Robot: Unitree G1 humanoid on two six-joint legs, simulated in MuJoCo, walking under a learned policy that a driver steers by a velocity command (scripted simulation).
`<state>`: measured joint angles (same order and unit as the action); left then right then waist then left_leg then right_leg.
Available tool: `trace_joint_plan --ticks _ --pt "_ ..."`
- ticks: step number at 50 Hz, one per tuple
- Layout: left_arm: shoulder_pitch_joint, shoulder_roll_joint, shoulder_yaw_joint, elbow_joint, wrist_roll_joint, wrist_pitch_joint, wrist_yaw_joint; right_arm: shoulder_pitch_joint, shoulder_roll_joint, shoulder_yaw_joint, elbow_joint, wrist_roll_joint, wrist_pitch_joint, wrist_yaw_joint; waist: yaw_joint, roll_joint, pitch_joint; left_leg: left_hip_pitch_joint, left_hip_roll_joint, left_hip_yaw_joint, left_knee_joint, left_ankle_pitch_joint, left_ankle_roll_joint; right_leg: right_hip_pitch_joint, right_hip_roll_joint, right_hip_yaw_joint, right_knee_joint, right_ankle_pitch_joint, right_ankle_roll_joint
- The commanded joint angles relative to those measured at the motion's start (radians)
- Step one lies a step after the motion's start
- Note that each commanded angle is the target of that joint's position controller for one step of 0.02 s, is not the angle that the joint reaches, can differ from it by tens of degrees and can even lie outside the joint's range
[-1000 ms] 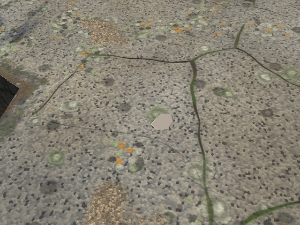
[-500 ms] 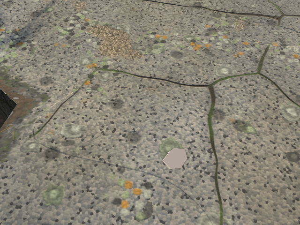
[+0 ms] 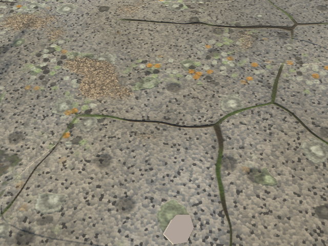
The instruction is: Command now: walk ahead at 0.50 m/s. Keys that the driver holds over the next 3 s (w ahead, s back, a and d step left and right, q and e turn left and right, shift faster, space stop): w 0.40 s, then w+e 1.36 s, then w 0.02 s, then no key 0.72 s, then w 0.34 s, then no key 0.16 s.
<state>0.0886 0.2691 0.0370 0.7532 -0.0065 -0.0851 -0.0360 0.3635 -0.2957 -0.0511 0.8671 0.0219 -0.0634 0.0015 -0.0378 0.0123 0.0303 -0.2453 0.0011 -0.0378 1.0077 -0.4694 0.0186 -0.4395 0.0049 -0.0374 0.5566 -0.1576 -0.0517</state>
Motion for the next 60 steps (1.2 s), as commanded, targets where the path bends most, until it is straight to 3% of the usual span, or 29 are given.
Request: trace_joint_plan --ticks 1,3,6,9,13,16,19,21,22,23,24,25,26,27,28,30,34,39,44,47,49,50,51,52,53,54,55,56,60 --pt "0.171 0.142 0.04 0.001 0.005 0.004 0.008 -0.093 -0.124 -0.024 -0.115 0.006 -0.041 0.001 0.1 -0.085 -0.094 -0.504 0.096 -0.027 0.201 0.088 0.018 0.461 -0.293 0.44 -0.305 -0.119 -0.186" --pt "0.114 0.107 0.03 -0.004 0.018 -0.006 0.004 -0.061 -0.097 -0.028 -0.1 -0.008 -0.019 -0.003 0.041 -0.116 -0.056 -0.385 0.136 -0.036 0.12 0.172 0.008 0.305 -0.242 0.338 -0.367 -0.007 -0.172" --pt "0.126 0.132 0.039 0.019 0.011 -0.022 0.008 -0.074 -0.064 -0.022 -0.101 -0.015 0.002 -0.009 0.022 -0.093 -0.033 -0.386 0.145 -0.024 0.032 0.259 -0.02 0.25 -0.229 0.246 -0.423 0.115 -0.195" --pt "0.166 0.151 0.045 0.045 0.007 -0.017 0.022 -0.174 -0.051 -0.017 -0.126 -0.021 -0.003 -0.006 0.046 -0.069 -0.007 -0.427 0.144 -0.017 -0.148 0.423 -0.036 0.279 -0.208 0.171 -0.44 0.181 -0.178" --pt "0.235 0.173 0.049 0.081 -0.005 -0.008 0.032 -0.312 -0.026 -0.004 -0.157 -0.013 -0.016 0.01 0.099 -0.066 0.021 -0.373 0.103 0.022 -0.37 0.573 -0.034 0.307 -0.188 0.106 -0.444 0.161 -0.15" --pt "0.287 0.181 0.052 0.115 -0.011 0.007 0.034 -0.388 -0.033 -0.002 -0.186 -0.005 -0.022 0.026 0.122 -0.065 0.044 -0.393 0.087 0.02 -0.448 0.55 -0.019 0.401 -0.229 0.117 -0.41 0.161 -0.147" --pt "0.29 0.193 0.06 0.133 -0.016 0.024 0.041 -0.395 -0.057 -0.007 -0.2 -0.005 -0.029 0.04 0.099 -0.08 0.038 -0.372 0.073 0.018 -0.498 0.449 0.018 0.493 -0.272 0.132 -0.345 0.246 -0.126" --pt "0.265 0.202 0.063 0.133 -0.019 0.034 0.044 -0.289 -0.093 -0.025 -0.172 -0.01 -0.033 0.038 0.029 -0.092 -0.025 -0.187 0.028 0.057 -0.535 0.399 0.051 0.492 -0.249 0.118 -0.21 0.482 -0.099" --pt "0.263 0.178 0.053 0.131 -0.014 0.037 0.045 -0.135 -0.14 -0.051 -0.126 -0.014 -0.035 0.029 -0.042 -0.071 -0.126 0.045 0.02 0.063 -0.54 0.417 0.079 0.426 -0.193 0.087 -0.03 0.54 -0.072" --pt "0.273 0.12 0.028 0.103 0.01 0.036 0.045 0.048 -0.217 -0.073 -0.095 -0.028 -0.032 0.017 -0.102 0.046 -0.289 0.363 0.21 -0.139 -0.501 0.444 0.141 0.216 -0.123 0.045 0.287 0.265 -0.035" --pt "0.402 0.005 -0.003 0.1 0.0 0.016 0.038 0.077 -0.267 -0.082 -0.075 -0.025 -0.025 0.021 -0.034 0.308 -0.402 0.653 0.413 -0.579 -0.616 0.212 0.276 -0.167 0.051 0.054 0.602 -0.39 0.021" --pt "0.333 0.123 0.025 0.113 -0.024 0.001 0.035 0.07 -0.163 -0.055 -0.088 -0.02 -0.026 0.02 -0.083 0.182 -0.35 0.595 0.393 -0.61 -0.686 0.07 0.239 -0.261 0.005 0.183 0.711 -0.427 0.012" --pt "0.244 0.168 0.041 0.082 -0.045 -0.007 0.033 0.002 -0.129 -0.043 -0.093 -0.02 -0.029 0.015 -0.073 0.14 -0.211 0.472 0.368 -0.464 -0.712 0.087 0.197 -0.314 -0.039 0.171 0.722 -0.335 0.001" --pt "0.202 0.158 0.041 0.074 -0.042 -0.006 0.039 -0.071 -0.109 -0.036 -0.099 -0.024 -0.032 0.014 -0.04 0.08 -0.14 0.343 0.334 -0.359 -0.743 0.171 0.177 -0.282 -0.086 0.148 0.687 -0.245 0.005" --pt "0.19 0.148 0.047 0.075 -0.029 0.0 0.043 -0.121 -0.079 -0.03 -0.099 -0.028 -0.037 0.016 -0.015 0.074 -0.083 0.244 0.302 -0.273 -0.78 0.244 0.168 -0.251 -0.113 0.148 0.638 -0.183 0.011" --pt "0.235 0.108 0.049 0.091 -0.03 0.026 0.043 -0.163 -0.05 -0.025 -0.089 -0.038 -0.05 0.016 0.031 0.099 -0.059 0.14 0.264 -0.152 -0.838 0.335 0.156 -0.156 -0.143 0.153 0.6 -0.119 0.02" --pt "0.184 0.072 0.05 0.063 -0.023 0.057 0.044 -0.158 -0.08 -0.038 -0.055 -0.042 -0.061 0.005 0.044 0.052 0.0 0.109 0.26 0.002 -0.887 0.478 0.168 -0.232 -0.149 0.163 0.506 0.002 0.043" --pt "0.052 0.046 0.039 0.015 -0.014 0.045 0.017 -0.136 -0.111 -0.045 -0.031 -0.036 -0.047 -0.015 0.004 0.031 0.037 0.149 0.232 0.16 -0.906 0.535 0.141 -0.224 -0.131 0.085 0.232 0.217 0.044" --pt "-0.085 0.038 0.029 -0.064 -0.014 0.046 -0.013 -0.056 -0.143 -0.059 0.009 -0.015 -0.012 -0.02 -0.039 0.018 0.078 0.325 0.286 0.22 -0.844 0.646 0.13 -0.275 -0.108 0.015 0.095 0.155 0.006" --pt "-0.044 0.076 0.048 -0.087 -0.016 0.052 -0.025 -0.083 -0.179 -0.071 0.002 -0.002 0.011 -0.027 0.017 0.063 0.02 0.385 0.296 0.259 -0.687 1.052 0.1 -0.152 -0.035 -0.06 0.082 0.014 -0.045" --pt "0.164 0.145 0.09 -0.046 -0.021 0.057 -0.019 -0.12 -0.197 -0.074 -0.009 0.005 0.027 -0.033 0.144 0.071 -0.096 0.325 0.263 0.287 -0.387 1.211 0.065 0.135 0.045 -0.094 0.035 -0.007 -0.102" --pt "0.333 0.218 0.126 -0.002 -0.021 0.064 0.0 -0.121 -0.179 -0.065 -0.021 -0.004 0.022 -0.035 0.222 0.007 -0.183 0.126 0.22 0.29 -0.112 0.993 0.02 0.432 0.022 0.01 -0.019 0.023 -0.147" --pt "0.336 0.333 0.146 0.006 -0.031 0.064 0.014 -0.031 -0.022 -0.018 -0.072 -0.048 -0.002 -0.019 0.11 -0.274 -0.243 -0.348 0.027 0.245 0.256 0.047 -0.049 0.779 -0.239 0.532 -0.072 -0.079 -0.319" --pt "0.35 0.28 0.123 -0.032 -0.018 0.045 0.008 -0.094 -0.056 -0.014 -0.091 -0.015 -0.049 -0.004 0.145 -0.183 -0.396 -0.493 -0.048 -0.015 0.408 -0.141 -0.042 0.872 -0.344 0.885 -0.247 -0.225 -0.402" --pt "0.319 0.214 0.104 -0.029 -0.007 0.03 0.005 -0.208 -0.115 -0.029 -0.122 0.026 -0.077 0.007 0.172 -0.118 -0.269 -0.583 0.011 -0.056 0.397 -0.052 -0.011 0.801 -0.321 0.757 -0.283 -0.161 -0.339" --pt "0.262 0.183 0.095 -0.034 -0.011 0.02 0.005 -0.228 -0.109 -0.025 -0.128 0.024 -0.091 0.005 0.132 -0.057 -0.177 -0.563 0.057 -0.053 0.311 0.038 0.008 0.662 -0.278 0.626 -0.277 -0.078 -0.3" --pt "0.188 0.147 0.084 -0.047 -0.012 0.016 0.006 -0.226 -0.112 -0.031 -0.113 -0.003 -0.092 -0.003 0.086 -0.013 -0.113 -0.498 0.09 -0.05 0.218 0.089 0.003 0.517 -0.235 0.522 -0.283 0.032 -0.27" --pt "0.144 0.12 0.073 -0.065 -0.002 0.014 0.01 -0.206 -0.127 -0.04 -0.105 -0.017 -0.082 -0.005 0.05 -0.03 -0.096 -0.42 0.113 -0.057 0.16 0.128 -0.005 0.419 -0.207 0.459 -0.3 0.122 -0.258" --pt "0.16 0.161 0.08 -0.07 -0.007 0.011 0.033 -0.226 -0.085 -0.035 -0.122 -0.038 -0.041 -0.007 0.026 -0.03 -0.051 -0.358 0.105 -0.023 -0.031 0.226 -0.067 0.257 -0.161 0.352 -0.347 0.262 -0.253"
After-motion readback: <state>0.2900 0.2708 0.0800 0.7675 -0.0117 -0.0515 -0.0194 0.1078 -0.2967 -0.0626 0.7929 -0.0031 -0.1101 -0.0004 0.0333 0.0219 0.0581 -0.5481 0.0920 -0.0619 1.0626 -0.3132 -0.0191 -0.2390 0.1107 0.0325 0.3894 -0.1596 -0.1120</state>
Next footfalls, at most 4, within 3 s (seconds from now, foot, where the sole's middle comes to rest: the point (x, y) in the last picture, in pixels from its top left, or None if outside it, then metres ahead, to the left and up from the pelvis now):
0.44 left None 0.42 0.15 -0.76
1.00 right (200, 193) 0.67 -0.13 -0.76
1.48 left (180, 130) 1.02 -0.07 -0.76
1.96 right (255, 125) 1.03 -0.44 -0.76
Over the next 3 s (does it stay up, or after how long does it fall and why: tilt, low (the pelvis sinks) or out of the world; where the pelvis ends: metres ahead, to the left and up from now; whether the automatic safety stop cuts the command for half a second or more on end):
stays up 1.16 -0.44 0.02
